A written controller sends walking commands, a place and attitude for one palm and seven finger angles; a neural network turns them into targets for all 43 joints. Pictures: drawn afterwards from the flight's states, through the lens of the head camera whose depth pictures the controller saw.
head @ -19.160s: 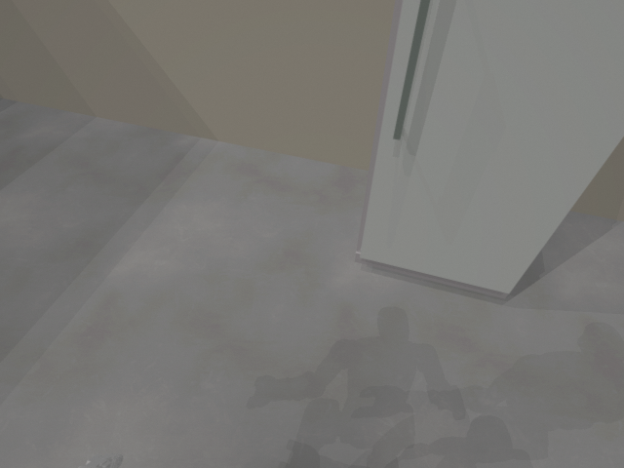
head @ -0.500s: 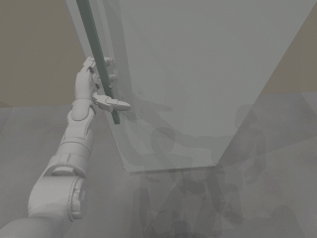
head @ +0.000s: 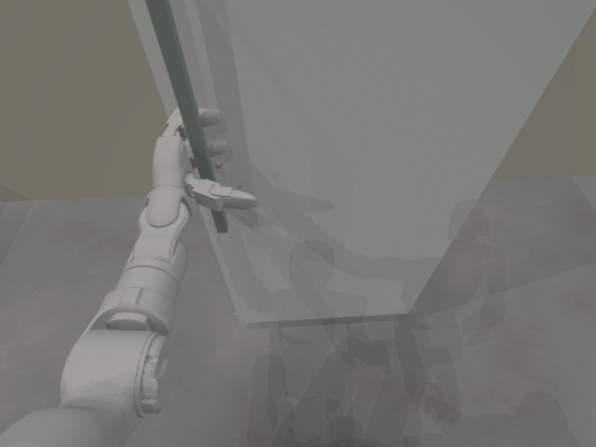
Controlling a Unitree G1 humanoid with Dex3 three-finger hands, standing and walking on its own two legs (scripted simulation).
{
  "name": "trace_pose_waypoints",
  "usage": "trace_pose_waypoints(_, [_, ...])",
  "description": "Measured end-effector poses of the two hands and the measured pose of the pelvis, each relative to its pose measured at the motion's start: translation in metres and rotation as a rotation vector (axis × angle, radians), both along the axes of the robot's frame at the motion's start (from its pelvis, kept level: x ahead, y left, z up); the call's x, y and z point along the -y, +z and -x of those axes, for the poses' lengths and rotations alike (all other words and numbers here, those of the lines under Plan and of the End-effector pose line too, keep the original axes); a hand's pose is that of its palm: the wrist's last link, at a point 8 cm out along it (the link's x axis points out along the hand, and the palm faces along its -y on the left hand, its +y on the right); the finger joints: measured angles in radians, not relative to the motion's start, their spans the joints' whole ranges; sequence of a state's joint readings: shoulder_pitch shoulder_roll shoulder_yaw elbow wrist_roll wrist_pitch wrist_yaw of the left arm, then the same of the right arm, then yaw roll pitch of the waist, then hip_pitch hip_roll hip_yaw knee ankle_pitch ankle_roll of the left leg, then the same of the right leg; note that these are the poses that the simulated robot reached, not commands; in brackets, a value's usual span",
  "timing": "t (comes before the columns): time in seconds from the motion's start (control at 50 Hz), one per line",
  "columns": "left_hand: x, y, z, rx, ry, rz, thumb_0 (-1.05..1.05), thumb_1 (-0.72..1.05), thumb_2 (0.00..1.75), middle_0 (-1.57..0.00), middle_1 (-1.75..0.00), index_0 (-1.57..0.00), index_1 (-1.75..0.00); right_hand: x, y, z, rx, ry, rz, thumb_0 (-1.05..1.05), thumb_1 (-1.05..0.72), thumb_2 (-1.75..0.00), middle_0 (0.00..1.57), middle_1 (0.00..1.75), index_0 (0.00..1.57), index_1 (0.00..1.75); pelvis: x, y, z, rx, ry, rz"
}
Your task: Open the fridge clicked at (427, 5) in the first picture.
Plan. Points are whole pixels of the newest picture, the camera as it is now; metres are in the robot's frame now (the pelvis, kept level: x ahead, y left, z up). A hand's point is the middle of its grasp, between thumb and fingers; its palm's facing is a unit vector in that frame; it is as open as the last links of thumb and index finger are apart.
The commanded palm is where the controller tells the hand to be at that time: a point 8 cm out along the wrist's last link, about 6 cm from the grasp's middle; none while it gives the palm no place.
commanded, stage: slide the fingers in behind the handle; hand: left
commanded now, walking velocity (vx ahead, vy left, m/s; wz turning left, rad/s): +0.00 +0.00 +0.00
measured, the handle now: (195, 118) +0.51 +0.14 +0.16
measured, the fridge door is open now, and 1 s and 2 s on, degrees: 0 0 0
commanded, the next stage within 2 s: grip the handle and tug to test in 0.36 s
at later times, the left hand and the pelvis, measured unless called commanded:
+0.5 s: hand (215, 166) +0.45 +0.11 +0.13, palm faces +0.04 -1.00 +0.00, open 14.1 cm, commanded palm +0.43 +0.16 +0.13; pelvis +0.00 +0.00 +0.00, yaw +0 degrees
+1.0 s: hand (213, 165) +0.45 +0.11 +0.13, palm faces +0.04 -1.00 +0.00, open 8.0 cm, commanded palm +0.42 +0.16 +0.13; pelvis +0.00 +0.01 +0.00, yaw +0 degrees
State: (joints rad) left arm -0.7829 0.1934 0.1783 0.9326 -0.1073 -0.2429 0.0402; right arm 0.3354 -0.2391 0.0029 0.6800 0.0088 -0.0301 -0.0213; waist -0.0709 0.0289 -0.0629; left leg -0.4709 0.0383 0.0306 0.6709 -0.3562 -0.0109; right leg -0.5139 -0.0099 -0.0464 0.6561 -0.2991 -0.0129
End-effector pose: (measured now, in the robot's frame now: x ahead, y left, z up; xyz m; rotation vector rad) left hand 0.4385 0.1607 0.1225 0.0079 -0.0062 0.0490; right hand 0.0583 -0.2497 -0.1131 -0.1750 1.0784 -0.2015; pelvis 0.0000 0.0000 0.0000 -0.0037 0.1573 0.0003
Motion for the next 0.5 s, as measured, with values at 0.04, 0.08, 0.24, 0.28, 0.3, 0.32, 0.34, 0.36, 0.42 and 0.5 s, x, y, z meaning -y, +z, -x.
trace_pose_waypoints(0.04, [-0.0002, 0.0006, 0.001, 0.005, -0.001, 0.001, -0.02, -0.5, 0.3, -0.29, -1.2, -0.27, -1.2, -0.0003, 0.0, 0.0011, -0.001, -0.003, -0.002, 0.01, -0.91, -0.89, 0.2, 0.3, 0.2, 0.3, 0.0, 0.0003, -0.0006, 0.001, -0.002, 0.0])
trace_pose_waypoints(0.08, [-0.0004, 0.0011, 0.0022, 0.007, 0.0, 0.0, -0.02, -0.5, 0.3, -0.29, -1.2, -0.27, -1.2, -0.0007, -0.0002, 0.0018, -0.002, -0.005, -0.005, 0.01, -0.91, -0.89, 0.2, 0.3, 0.2, 0.3, -0.0002, 0.0004, -0.0012, 0.003, -0.001, 0.001])
trace_pose_waypoints(0.24, [-0.0011, 0.0016, 0.0024, 0.004, -0.008, 0.002, -0.01, -0.5, 0.3, -0.29, -1.2, -0.28, -1.2, -0.0011, 0.0005, 0.0024, -0.008, -0.005, 0.001, 0.01, -0.91, -0.89, 0.2, 0.3, 0.2, 0.3, -0.001, 0.0009, -0.0012, 0.008, 0.001, 0.001])
trace_pose_waypoints(0.28, [-0.0013, 0.0017, 0.0027, 0.005, -0.01, 0.004, -0.01, -0.5, 0.3, -0.29, -1.2, -0.28, -1.2, -0.0011, 0.0012, 0.002, -0.005, -0.006, 0.003, 0.01, -0.91, -0.89, 0.2, 0.3, 0.2, 0.3, -0.0014, 0.001, -0.0011, 0.008, -0.001, 0.001])
trace_pose_waypoints(0.3, [-0.0016, 0.0018, 0.0029, 0.006, -0.01, 0.005, -0.01, -0.5, 0.3, -0.29, -1.2, -0.28, -1.2, -0.0011, 0.0015, 0.0018, -0.002, -0.007, 0.003, 0.01, -0.91, -0.89, 0.2, 0.3, 0.2, 0.3, -0.0017, 0.0011, -0.0011, 0.008, -0.001, 0.002])
trace_pose_waypoints(0.32, [-0.0016, 0.0019, 0.0031, 0.006, -0.011, 0.005, -0.01, -0.5, 0.3, -0.29, -1.2, -0.28, -1.2, -0.0012, 0.0017, 0.0015, 0.0, -0.008, 0.004, 0.01, -0.91, -0.89, 0.2, 0.3, 0.2, 0.3, -0.002, 0.0011, -0.001, 0.008, -0.002, 0.002])
trace_pose_waypoints(0.34, [-0.0017, 0.0019, 0.0033, 0.007, -0.011, 0.005, -0.01, -0.5, 0.3, -0.29, -1.2, -0.28, -1.2, -0.0014, 0.0019, 0.0013, 0.002, -0.007, 0.004, 0.01, -0.91, -0.89, 0.2, 0.3, 0.2, 0.3, -0.0022, 0.0012, -0.0008, 0.009, -0.002, 0.002])
trace_pose_waypoints(0.36, [-0.002, 0.0021, 0.0035, 0.008, -0.012, 0.006, -0.01, -0.5, 0.3, -0.29, -1.2, -0.28, -1.2, -0.0015, 0.0021, 0.001, 0.003, -0.007, 0.005, 0.01, -0.91, -0.89, 0.2, 0.3, 0.2, 0.3, -0.0025, 0.0012, -0.0007, 0.009, -0.003, 0.002])
trace_pose_waypoints(0.42, [-0.0027, 0.0032, 0.0054, 0.016, -0.013, 0.008, -0.02, -0.5, 0.3, -0.29, -1.2, -0.29, -1.2, -0.0022, 0.003, 0.0003, 0.009, -0.008, 0.004, 0.01, -0.91, -0.89, 0.2, 0.3, 0.2, 0.3, -0.0032, 0.0014, -0.0006, 0.01, -0.005, 0.001])
trace_pose_waypoints(0.5, [-0.0028, 0.0036, 0.0071, 0.014, -0.012, 0.004, -0.01, -0.5, 0.3, -0.29, -1.2, -0.28, -1.2, -0.0038, 0.0032, -0.0008, 0.015, -0.005, 0.003, 0.01, -0.91, -0.89, 0.2, 0.3, 0.2, 0.3, -0.0042, 0.0013, 0.0004, 0.014, -0.002, 0.002])
